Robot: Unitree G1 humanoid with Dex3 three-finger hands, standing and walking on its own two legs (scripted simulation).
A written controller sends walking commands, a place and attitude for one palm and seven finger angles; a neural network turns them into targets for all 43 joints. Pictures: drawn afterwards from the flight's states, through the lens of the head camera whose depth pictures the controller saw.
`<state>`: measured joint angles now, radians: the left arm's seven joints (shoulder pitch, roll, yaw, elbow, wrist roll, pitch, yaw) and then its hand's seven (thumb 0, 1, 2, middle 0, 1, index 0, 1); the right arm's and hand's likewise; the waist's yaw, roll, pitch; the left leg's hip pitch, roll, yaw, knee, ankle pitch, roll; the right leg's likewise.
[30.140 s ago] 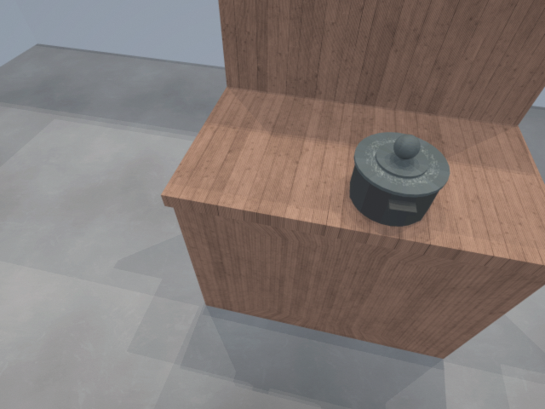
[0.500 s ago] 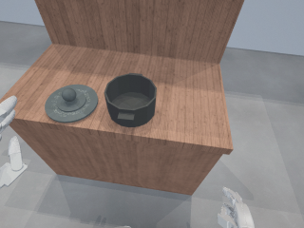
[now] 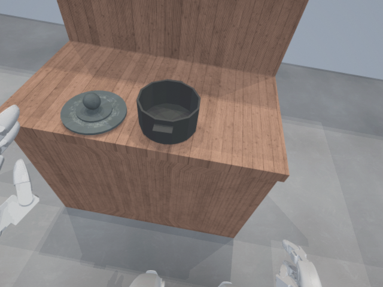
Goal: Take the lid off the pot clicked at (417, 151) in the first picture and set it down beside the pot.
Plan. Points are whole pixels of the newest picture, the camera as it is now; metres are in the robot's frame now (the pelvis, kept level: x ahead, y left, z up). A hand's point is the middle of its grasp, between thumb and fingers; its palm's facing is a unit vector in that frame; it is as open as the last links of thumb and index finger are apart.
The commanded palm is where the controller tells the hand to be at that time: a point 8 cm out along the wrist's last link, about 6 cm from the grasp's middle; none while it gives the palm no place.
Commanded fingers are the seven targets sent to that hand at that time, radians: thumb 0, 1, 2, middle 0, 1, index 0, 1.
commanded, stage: step back with the hand held close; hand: left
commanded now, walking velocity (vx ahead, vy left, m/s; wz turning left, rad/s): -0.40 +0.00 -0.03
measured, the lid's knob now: (91, 101) +0.60 +0.33 -0.02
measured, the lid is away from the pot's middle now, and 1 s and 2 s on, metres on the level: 0.23 0.23 0.23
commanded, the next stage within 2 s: stop stepping back and stand still in 0.54 s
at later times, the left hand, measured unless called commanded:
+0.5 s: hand (27, 223) +0.17 +0.23 +0.17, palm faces +0.25 -0.87 -0.42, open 7.4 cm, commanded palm +0.09 +0.29 +0.20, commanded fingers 0.00 0.90 0.90 -0.20 -0.30 -0.20 -0.30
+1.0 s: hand out of the picture +0.06 +0.22 +0.18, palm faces +0.28 -0.87 -0.42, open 7.4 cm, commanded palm +0.00 +0.27 +0.20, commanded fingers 0.00 0.90 0.90 -0.20 -0.30 -0.20 -0.30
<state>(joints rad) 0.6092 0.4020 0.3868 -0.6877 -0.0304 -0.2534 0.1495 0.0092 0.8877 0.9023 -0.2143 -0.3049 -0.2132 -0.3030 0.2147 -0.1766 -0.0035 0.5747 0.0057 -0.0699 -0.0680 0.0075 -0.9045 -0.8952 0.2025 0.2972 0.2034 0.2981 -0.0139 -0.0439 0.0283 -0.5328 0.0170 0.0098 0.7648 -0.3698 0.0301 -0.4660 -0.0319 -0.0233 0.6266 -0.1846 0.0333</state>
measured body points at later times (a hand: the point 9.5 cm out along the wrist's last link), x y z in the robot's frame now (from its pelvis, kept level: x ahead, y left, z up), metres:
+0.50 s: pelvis -0.05 +0.01 +0.01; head +0.00 +0.05 +0.45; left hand +0.15 +0.28 +0.19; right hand +0.12 -0.24 -0.06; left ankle -0.02 +0.11 -0.72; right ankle +0.00 -0.13 -0.70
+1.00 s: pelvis -0.15 +0.00 +0.01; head -0.15 +0.02 +0.46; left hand +0.03 +0.26 +0.20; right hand -0.05 -0.28 -0.07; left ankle -0.15 +0.12 -0.72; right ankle -0.12 -0.12 -0.71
